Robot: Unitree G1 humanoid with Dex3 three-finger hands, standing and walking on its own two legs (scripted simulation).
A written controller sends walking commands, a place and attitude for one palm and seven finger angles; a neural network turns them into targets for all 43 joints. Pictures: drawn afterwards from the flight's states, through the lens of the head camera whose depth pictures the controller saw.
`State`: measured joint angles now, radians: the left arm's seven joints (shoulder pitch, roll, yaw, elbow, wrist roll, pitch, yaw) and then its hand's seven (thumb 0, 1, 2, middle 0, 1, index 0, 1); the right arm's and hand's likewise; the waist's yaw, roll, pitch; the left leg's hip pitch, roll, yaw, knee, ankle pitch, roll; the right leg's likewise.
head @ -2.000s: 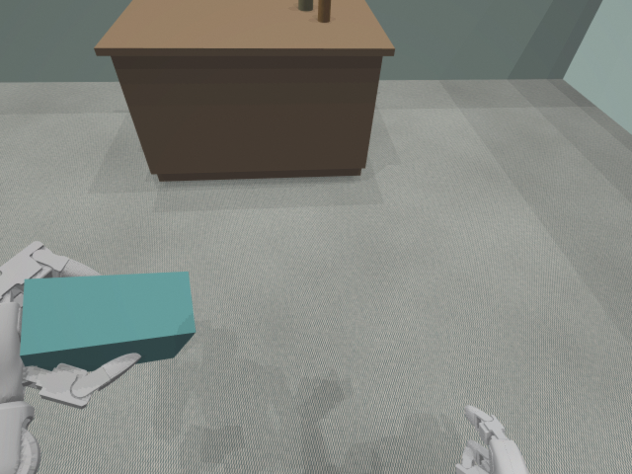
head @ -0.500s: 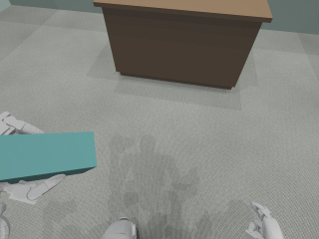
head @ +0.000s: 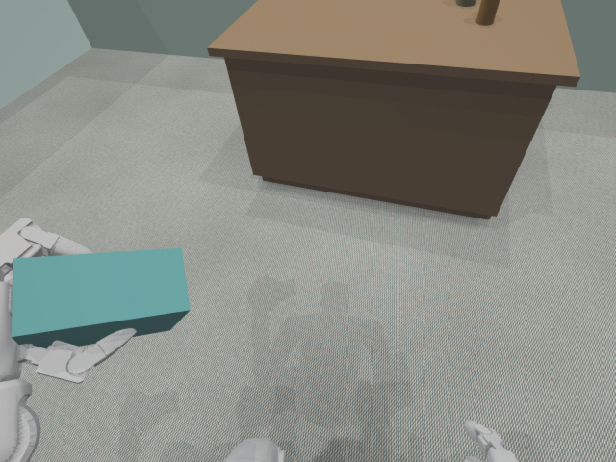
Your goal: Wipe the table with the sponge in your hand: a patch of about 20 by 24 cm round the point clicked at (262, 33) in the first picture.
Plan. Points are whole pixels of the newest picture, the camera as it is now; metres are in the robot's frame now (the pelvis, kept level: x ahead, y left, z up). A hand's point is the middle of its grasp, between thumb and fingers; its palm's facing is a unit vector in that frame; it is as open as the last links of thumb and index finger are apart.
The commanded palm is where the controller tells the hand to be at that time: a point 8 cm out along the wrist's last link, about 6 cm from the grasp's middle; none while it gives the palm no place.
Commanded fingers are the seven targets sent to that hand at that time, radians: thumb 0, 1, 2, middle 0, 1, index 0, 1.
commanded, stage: walk to a spot facing it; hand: left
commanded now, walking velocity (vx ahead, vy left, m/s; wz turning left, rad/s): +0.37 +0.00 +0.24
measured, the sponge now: (131, 297) +0.23 +0.19 +0.17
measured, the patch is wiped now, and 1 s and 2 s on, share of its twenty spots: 0.00 0.00 0.00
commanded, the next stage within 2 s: turn to face it in 1.82 s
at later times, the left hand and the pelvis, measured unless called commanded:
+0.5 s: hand (118, 177) +0.37 +0.25 +0.20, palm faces +0.48 -0.78 -0.41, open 10.2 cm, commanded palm +0.29 +0.28 +0.19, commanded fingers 0.00 0.10 1.30 -1.20 -1.60 -1.20 -1.60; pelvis +0.15 -0.01 +0.00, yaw +5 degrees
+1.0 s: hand (176, 129) +0.47 +0.22 +0.20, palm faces +0.55 -0.67 -0.49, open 10.2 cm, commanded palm +0.39 +0.25 +0.19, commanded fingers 0.00 0.10 1.30 -1.20 -1.60 -1.20 -1.60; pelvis +0.31 -0.06 +0.02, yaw +16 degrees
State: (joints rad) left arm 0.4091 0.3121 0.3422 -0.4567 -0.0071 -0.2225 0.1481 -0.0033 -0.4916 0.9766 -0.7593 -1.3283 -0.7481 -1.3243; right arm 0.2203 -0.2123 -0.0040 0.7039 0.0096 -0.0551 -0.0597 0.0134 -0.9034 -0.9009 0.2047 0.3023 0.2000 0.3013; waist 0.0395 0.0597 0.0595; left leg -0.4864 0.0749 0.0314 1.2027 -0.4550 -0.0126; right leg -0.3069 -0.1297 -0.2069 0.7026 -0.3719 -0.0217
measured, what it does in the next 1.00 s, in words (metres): walks ahead, turning left: left foot, then right foot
